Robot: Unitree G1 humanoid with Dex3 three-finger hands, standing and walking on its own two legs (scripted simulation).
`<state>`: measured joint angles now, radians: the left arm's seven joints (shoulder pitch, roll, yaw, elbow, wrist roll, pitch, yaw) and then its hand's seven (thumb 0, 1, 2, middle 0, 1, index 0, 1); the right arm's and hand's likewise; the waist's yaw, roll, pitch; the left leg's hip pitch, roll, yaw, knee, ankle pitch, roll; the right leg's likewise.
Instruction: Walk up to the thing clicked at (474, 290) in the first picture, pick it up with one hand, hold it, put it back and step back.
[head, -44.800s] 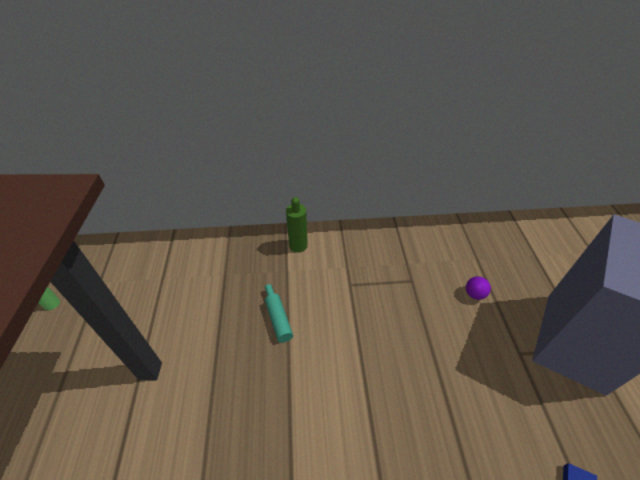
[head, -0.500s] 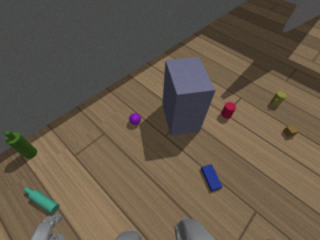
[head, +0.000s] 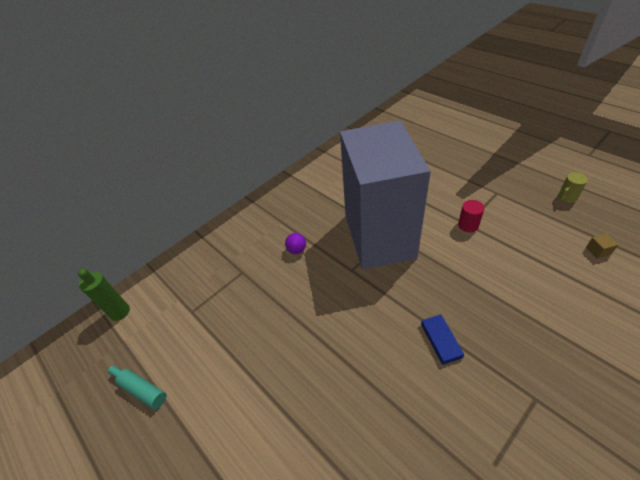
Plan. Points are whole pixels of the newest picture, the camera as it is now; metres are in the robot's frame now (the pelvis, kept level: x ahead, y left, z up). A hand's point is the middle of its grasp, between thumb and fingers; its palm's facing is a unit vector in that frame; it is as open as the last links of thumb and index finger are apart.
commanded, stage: step back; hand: left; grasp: from above
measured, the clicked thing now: (295, 243) +1.10 +0.26 -0.72
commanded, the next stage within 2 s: stand in 0.84 s
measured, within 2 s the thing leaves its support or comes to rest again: neither
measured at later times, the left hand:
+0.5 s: hand out of the picture +0.09 +0.28 -0.15, palm faces +0.02 -0.91 -0.40, open 7.4 cm
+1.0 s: hand (143, 479) +0.15 +0.30 -0.15, palm faces +0.07 -0.93 -0.35, open 7.4 cm
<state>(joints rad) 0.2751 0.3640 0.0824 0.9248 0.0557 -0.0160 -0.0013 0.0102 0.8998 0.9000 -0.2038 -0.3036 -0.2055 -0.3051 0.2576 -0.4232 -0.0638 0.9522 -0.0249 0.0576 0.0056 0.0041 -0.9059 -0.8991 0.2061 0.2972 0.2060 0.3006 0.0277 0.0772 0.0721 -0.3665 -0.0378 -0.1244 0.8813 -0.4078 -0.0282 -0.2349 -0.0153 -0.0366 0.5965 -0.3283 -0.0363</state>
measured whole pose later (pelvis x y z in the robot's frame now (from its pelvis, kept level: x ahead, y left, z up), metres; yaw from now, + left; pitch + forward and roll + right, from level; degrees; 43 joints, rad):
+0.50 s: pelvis +0.03 +0.00 -0.01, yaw +2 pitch -3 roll +0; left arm 0.22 0.37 0.07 0.98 0.02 -0.06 -0.01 0.01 0.90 0.90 -0.20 -0.30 -0.20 -0.30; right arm 0.23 -0.40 -0.07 0.94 -0.01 0.01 0.01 0.00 -0.90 -0.90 0.21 0.30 0.21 0.30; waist -0.01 0.04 0.10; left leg -0.16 0.04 0.00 0.67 -0.44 0.00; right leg -0.34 0.00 -0.06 0.61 -0.19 -0.03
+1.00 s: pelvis +0.07 +0.03 +0.00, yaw +4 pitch -3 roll +0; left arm 0.09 0.38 0.04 1.04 0.01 -0.01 -0.01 0.01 0.91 0.90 -0.20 -0.30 -0.20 -0.30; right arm 0.16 -0.34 -0.02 1.07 -0.02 -0.02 0.01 0.00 -0.90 -0.90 0.21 0.30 0.21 0.30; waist 0.00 -0.03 0.08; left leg -0.20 0.02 -0.01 0.57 -0.32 -0.02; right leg -0.27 -0.05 -0.03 0.56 -0.24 0.02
